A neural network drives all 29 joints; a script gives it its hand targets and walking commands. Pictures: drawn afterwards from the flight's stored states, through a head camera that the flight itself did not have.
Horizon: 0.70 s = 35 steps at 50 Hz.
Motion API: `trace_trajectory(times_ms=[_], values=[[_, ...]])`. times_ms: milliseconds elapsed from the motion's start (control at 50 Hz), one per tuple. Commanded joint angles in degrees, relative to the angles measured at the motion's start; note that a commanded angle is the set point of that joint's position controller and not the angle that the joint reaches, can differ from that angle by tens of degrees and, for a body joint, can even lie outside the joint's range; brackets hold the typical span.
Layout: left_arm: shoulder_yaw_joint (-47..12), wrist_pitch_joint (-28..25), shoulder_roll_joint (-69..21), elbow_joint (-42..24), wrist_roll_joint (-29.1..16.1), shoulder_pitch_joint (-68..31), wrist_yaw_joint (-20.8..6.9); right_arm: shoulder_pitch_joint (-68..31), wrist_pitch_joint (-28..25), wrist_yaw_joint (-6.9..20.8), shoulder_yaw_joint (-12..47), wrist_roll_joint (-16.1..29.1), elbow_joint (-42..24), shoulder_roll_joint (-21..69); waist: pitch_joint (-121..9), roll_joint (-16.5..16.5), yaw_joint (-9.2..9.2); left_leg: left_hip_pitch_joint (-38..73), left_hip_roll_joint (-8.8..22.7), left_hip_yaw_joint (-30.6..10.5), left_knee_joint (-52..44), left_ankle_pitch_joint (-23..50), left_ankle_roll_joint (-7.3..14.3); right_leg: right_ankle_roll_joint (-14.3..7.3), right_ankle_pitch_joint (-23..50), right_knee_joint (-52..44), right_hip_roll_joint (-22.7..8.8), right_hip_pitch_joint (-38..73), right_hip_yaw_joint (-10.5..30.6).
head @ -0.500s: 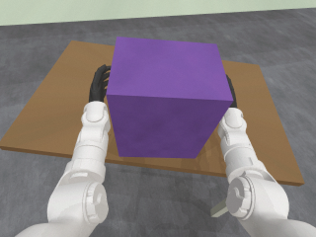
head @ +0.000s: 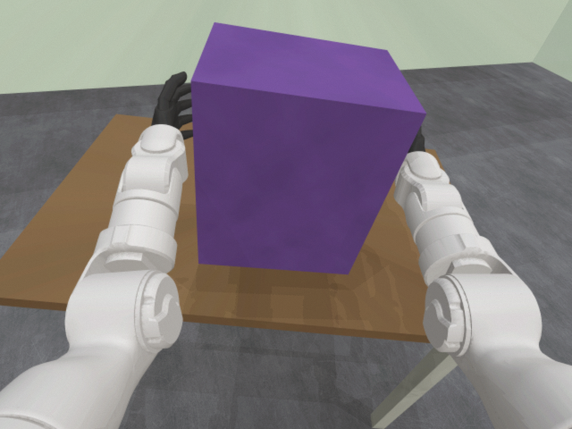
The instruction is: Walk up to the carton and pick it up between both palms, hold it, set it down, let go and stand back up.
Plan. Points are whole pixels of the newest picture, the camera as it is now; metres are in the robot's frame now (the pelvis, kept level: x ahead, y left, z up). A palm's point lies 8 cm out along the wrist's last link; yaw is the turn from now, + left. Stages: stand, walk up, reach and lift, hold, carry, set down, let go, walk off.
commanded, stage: reach and lift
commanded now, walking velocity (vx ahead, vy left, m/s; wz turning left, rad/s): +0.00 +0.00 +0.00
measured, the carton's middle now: (288, 161) +0.43 -0.02 +0.17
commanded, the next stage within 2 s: hold in 1.86 s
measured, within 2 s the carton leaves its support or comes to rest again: neither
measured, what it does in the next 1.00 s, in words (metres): stands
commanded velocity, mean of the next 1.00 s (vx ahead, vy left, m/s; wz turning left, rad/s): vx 0.00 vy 0.00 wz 0.00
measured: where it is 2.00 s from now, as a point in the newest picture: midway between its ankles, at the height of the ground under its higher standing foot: outside the picture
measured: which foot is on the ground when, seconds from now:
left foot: down 0.00-1.00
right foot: down 0.00-1.00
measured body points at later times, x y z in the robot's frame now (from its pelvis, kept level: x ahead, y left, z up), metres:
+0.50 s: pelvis +0.00 +0.01 +0.00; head -0.04 +0.04 +0.45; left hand +0.42 +0.15 +0.21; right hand +0.40 -0.18 +0.20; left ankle +0.03 +0.14 -0.75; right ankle -0.02 -0.07 -0.75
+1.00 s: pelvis -0.03 +0.02 +0.00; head -0.08 +0.06 +0.45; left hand +0.39 +0.19 +0.24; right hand +0.39 -0.15 +0.26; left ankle +0.02 +0.14 -0.75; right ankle -0.02 -0.07 -0.75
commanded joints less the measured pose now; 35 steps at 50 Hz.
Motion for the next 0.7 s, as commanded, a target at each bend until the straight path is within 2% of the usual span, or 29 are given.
trace_trajectory(times_ms=[0,120,160,220,300,380,440,540,620,680], values=[[-9.7,-1.9,-21.1,-10.1,-3.0,-33.3,-8.4,-38.0,-1.6,5.7,4.4,-1.0,-15.7,19.4,-26.0,4.1,1.33,9.4,-2.8,1.8,0.0,12.0,2.3,7.5,20.1,-1.7,-0.9,3.5,-0.5],[-21.3,-4.3,-30.1,-27.9,-6.1,-38.0,-6.1,-41.3,-6.0,6.0,11.3,-0.6,-27.7,25.0,-52.4,6.0,-0.72,22.0,-3.6,1.8,6.5,35.7,1.0,5.9,42.7,0.0,1.9,9.5,-0.9],[-25.3,-4.3,-32.4,-32.2,-6.7,-37.2,-5.4,-40.1,-7.1,5.5,14.5,0.3,-30.3,26.3,-56.0,6.2,-1.21,22.2,-3.7,1.7,7.5,39.2,0.9,5.6,47.4,0.5,2.1,12.2,-0.5],[-28.8,-2.5,-33.1,-35.4,-6.8,-33.9,-4.8,-36.7,-7.3,4.4,17.2,1.9,-31.7,26.3,-53.5,6.1,-1.99,19.5,-3.8,1.5,7.2,38.5,1.2,5.6,49.1,0.6,1.6,15.3,0.3],[-28.3,3.2,-29.7,-34.8,-6.4,-27.3,-5.4,-32.7,-4.1,2.6,17.7,4.9,-30.1,22.8,-40.0,5.6,-2.73,16.2,-3.7,0.7,5.5,30.9,1.4,5.9,43.7,-0.6,0.2,14.6,1.0],[-26.7,9.9,-25.7,-32.4,-7.6,-22.3,-6.6,-32.1,1.4,1.0,17.4,9.3,-29.3,19.5,-26.0,5.0,-2.63,12.7,-3.3,0.0,3.5,20.5,1.4,6.2,33.2,-2.3,-1.0,11.0,1.2],[-25.7,12.9,-24.3,-31.0,-9.0,-22.9,-7.1,-34.9,5.1,0.4,17.3,11.9,-30.1,18.8,-21.5,4.7,-2.05,9.2,-3.0,-0.1,2.2,13.2,1.4,6.4,25.0,-2.7,-1.4,8.2,1.1],[-25.6,12.9,-25.5,-32.3,-11.0,-31.2,-6.5,-42.1,8.6,1.1,16.9,13.4,-33.7,21.2,-27.2,5.5,-1.5,7.0,-2.6,0.7,1.5,7.1,1.5,6.1,16.0,-2.3,-0.8,4.4,0.3],[-26.9,11.5,-28.0,-36.6,-12.4,-39.4,-5.3,-46.6,10.2,2.4,16.9,13.4,-36.1,24.5,-37.3,6.6,-1.48,10.0,-2.4,1.5,2.8,8.8,1.3,5.5,14.7,-1.6,0.5,2.0,-0.2],[-27.2,11.9,-28.8,-38.6,-12.2,-42.7,-4.6,-47.1,11.8,3.0,16.6,13.1,-35.0,25.5,-42.3,7.6,-1.26,12.8,-2.4,1.9,4.0,11.0,1.1,4.8,14.2,-1.7,1.2,0.5,-0.3]])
